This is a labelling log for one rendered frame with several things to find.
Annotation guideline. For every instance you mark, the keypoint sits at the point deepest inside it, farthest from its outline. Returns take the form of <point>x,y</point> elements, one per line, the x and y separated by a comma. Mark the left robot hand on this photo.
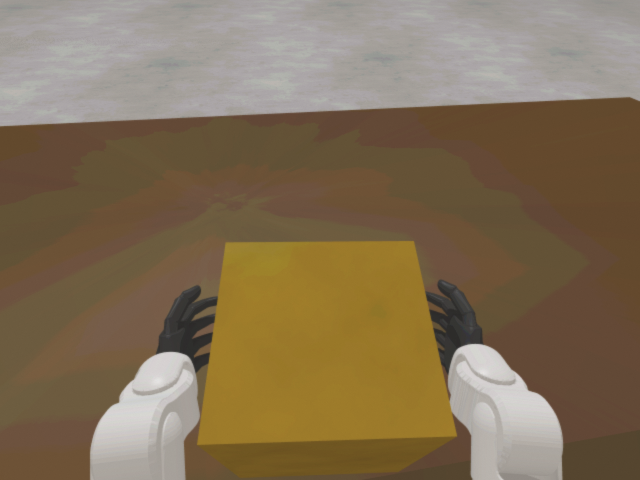
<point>179,328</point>

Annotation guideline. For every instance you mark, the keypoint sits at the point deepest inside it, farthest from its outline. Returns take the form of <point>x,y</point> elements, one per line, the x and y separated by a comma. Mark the carton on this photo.
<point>323,361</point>

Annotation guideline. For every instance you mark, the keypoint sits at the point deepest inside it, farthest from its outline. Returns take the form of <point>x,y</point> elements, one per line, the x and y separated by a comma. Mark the robot right forearm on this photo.
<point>515,434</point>

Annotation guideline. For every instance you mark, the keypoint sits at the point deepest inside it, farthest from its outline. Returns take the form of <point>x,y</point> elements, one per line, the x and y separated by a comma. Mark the robot left forearm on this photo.
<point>142,436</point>

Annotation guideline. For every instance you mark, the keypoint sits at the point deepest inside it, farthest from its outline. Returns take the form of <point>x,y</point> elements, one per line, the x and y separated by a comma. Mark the right robot hand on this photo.
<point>460,323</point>

